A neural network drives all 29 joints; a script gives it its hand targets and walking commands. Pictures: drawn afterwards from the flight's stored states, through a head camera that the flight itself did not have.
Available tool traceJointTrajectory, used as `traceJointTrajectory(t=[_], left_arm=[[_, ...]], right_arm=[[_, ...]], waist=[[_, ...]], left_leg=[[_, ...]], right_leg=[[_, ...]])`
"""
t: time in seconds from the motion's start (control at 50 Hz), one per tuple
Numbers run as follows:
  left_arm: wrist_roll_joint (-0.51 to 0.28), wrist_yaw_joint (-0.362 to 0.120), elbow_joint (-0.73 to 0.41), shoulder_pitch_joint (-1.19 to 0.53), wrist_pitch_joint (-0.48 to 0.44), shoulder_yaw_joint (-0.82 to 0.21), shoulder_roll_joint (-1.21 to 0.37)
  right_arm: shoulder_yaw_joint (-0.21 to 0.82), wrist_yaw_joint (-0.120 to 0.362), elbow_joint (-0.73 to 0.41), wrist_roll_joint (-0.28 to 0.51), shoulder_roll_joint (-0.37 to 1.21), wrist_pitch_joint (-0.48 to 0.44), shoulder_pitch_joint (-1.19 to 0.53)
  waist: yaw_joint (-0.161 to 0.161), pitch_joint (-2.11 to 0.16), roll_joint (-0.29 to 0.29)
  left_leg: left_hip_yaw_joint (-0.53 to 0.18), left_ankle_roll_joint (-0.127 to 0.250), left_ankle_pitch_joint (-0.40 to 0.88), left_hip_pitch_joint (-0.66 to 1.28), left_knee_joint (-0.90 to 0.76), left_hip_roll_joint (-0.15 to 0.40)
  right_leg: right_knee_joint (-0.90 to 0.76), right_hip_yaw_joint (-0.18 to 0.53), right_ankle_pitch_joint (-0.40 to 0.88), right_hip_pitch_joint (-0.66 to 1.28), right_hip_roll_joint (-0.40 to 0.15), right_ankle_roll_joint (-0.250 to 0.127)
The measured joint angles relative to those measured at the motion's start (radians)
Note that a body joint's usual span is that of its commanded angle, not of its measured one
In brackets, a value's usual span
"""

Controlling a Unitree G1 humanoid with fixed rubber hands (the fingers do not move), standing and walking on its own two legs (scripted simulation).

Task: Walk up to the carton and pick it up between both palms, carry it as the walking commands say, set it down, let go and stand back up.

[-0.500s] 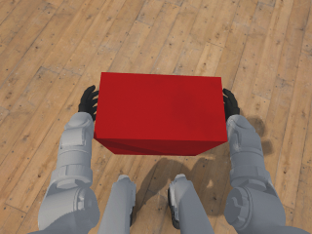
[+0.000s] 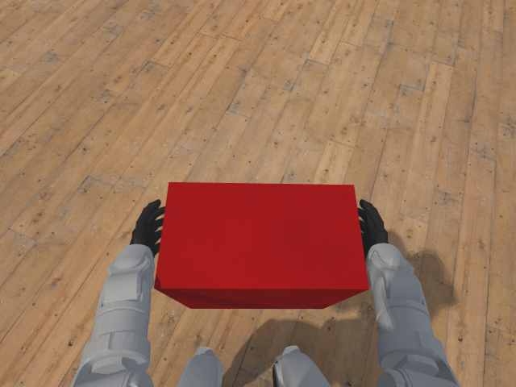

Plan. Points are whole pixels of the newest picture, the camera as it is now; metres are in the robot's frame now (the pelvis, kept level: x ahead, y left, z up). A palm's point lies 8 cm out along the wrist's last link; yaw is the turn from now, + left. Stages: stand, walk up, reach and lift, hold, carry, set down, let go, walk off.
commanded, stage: reach and lift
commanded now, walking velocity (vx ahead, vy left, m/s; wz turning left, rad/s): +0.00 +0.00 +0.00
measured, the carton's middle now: (259, 256) +0.34 -0.01 -0.12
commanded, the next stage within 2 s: none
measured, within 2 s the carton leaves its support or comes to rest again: neither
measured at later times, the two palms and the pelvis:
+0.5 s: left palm (118, 221) +0.35 +0.19 +0.03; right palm (391, 233) +0.32 -0.19 +0.04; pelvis -0.01 +0.04 +0.04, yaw +1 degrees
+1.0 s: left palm (104, 243) +0.31 +0.19 +0.06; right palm (407, 246) +0.29 -0.19 +0.07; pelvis -0.01 +0.00 +0.07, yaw +1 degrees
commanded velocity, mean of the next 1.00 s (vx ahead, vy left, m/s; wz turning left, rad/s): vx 0.00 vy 0.00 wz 0.00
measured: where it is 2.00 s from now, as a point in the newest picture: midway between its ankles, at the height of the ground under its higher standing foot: outside the picture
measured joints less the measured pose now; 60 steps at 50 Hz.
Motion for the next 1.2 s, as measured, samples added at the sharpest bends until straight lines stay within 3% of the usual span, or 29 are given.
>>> traceJointTrajectory(t=[0.16,0.32,0.4,0.5,0.64,0.74,0.84,0.94,1.02,1.1,1.2], left_arm=[[-0.043,0.002,-0.04,0.033,0.021,-0.045,0.029],[-0.078,0.024,-0.076,-0.091,0.072,-0.053,0.046],[-0.034,0.034,-0.033,-0.134,0.129,-0.029,0.025],[0.058,0.027,-0.001,-0.083,0.182,0.002,-0.025],[0.063,0.037,-0.092,0.116,0.178,-0.056,-0.078],[-0.032,0.058,-0.231,0.215,0.161,-0.114,-0.054],[-0.07,0.052,-0.249,0.215,0.139,-0.089,-0.039],[0.0,-0.004,-0.13,0.1,0.171,-0.031,-0.009],[0.03,-0.032,-0.089,0.043,0.229,-0.051,0.021],[0.018,-0.029,-0.158,0.066,0.279,-0.096,0.017],[0.014,-0.023,-0.253,0.121,0.318,-0.077,-0.011]], right_arm=[[0.01,-0.012,-0.011,0.011,0.023,-0.023,0.037],[-0.017,-0.023,-0.079,0.039,0.003,0.036,-0.068],[-0.061,0.01,-0.034,-0.005,-0.015,0.104,-0.119],[-0.11,0.071,0.032,-0.084,-0.015,0.156,-0.091],[-0.036,0.1,-0.037,-0.061,-0.023,0.143,0.107],[0.049,0.065,-0.159,0.003,-0.016,0.113,0.191],[0.056,0.045,-0.193,-0.004,0.012,0.115,0.168],[0.003,0.029,-0.118,-0.076,0.043,0.166,0.066],[0.008,0.003,-0.118,-0.077,0.045,0.213,0.065],[0.057,-0.016,-0.205,-0.025,0.02,0.253,0.128],[0.051,-0.011,-0.252,-0.007,0.031,0.29,0.137]], waist=[[0.023,0.11,-0.002],[-0.003,0.176,0.029],[-0.031,0.148,0.044],[-0.052,0.119,0.022],[-0.008,0.149,0.003],[0.031,0.188,0.003],[0.016,0.156,0.031],[-0.013,0.195,0.024],[-0.013,0.25,0.011],[0.011,0.261,0.012],[0.015,0.226,0.015]], left_leg=[[-0.024,-0.015,0.045,0.056,-0.065,-0.003],[-0.04,0.005,0.05,0.126,-0.039,-0.027],[-0.039,0.018,0.048,0.221,-0.082,-0.031],[-0.006,0.036,0.062,0.386,-0.207,-0.025],[0.032,0.036,0.093,0.531,-0.355,-0.007],[0.02,0.019,0.131,0.565,-0.412,0.003],[-0.028,0.005,0.155,0.609,-0.452,0.008],[-0.042,0.018,0.155,0.688,-0.459,0.01],[-0.036,0.024,0.164,0.733,-0.472,0.022],[-0.018,0.004,0.181,0.766,-0.501,0.026],[-0.011,0.016,0.191,0.818,-0.534,0.013]], right_leg=[[-0.068,-0.02,0.056,0.062,-0.009,0.004],[-0.074,-0.036,0.061,0.156,-0.03,0.022],[-0.134,-0.035,0.063,0.262,-0.039,0.011],[-0.249,0.002,0.082,0.413,-0.048,0.004],[-0.368,0.042,0.124,0.529,-0.049,0.019],[-0.418,0.032,0.149,0.562,-0.045,0.016],[-0.461,-0.014,0.163,0.62,-0.044,0.002],[-0.456,-0.027,0.164,0.694,-0.04,-0.008],[-0.486,-0.019,0.187,0.744,-0.03,-0.009],[-0.519,0.001,0.208,0.774,-0.031,-0.002],[-0.556,0.007,0.215,0.829,-0.048,0.01]])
